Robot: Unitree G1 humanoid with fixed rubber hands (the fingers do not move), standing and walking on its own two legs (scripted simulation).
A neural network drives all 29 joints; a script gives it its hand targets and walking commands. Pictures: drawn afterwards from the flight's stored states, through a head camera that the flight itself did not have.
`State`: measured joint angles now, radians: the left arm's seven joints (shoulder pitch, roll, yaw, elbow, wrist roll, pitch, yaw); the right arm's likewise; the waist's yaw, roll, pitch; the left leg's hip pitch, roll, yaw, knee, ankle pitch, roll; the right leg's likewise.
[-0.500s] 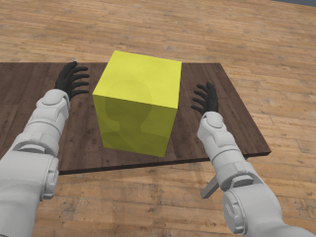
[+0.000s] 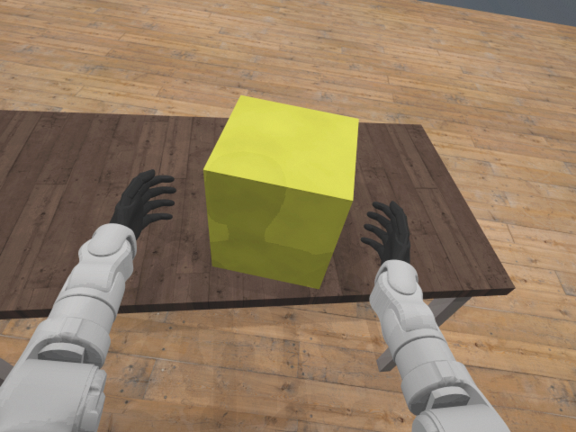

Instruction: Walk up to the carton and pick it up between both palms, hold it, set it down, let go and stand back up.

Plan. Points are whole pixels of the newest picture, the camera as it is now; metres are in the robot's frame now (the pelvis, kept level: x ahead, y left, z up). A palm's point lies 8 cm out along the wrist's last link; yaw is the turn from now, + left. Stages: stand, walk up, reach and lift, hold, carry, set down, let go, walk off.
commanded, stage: set down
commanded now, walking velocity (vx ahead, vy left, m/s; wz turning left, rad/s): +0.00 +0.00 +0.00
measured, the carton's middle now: (281, 196) +0.50 +0.00 +0.01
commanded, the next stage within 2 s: let go in 1.98 s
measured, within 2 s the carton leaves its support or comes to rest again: neither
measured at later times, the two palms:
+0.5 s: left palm (113, 285) +0.31 +0.24 +0.01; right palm (388, 308) +0.28 -0.15 +0.01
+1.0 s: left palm (119, 325) +0.26 +0.23 -0.02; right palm (400, 336) +0.26 -0.18 -0.02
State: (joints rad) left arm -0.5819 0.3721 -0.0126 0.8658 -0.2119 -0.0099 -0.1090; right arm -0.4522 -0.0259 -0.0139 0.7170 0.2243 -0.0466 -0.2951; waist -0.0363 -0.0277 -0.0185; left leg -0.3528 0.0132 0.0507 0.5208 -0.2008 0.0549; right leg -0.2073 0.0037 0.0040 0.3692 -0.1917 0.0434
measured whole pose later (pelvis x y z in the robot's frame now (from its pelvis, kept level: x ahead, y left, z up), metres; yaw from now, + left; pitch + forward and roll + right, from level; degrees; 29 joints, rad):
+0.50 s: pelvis +0.00 +0.00 +0.00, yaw +1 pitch -2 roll -3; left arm -0.26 0.35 -0.02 0.67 -0.21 -0.14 -0.12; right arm -0.15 0.03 -0.01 0.60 0.15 -0.20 -0.26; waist -0.01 -0.03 0.05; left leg -0.28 0.00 0.04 0.54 -0.23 0.06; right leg -0.14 -0.01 -0.01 0.41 -0.23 0.04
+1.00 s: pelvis +0.02 -0.02 +0.00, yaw +0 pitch -4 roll -2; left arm -0.03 0.33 0.03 0.54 -0.16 -0.11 -0.14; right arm 0.01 0.02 0.02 0.61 0.12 -0.29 -0.24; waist 0.03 -0.03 0.08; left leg -0.22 0.02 0.05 0.54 -0.26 0.03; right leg -0.11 0.01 0.01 0.46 -0.29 0.02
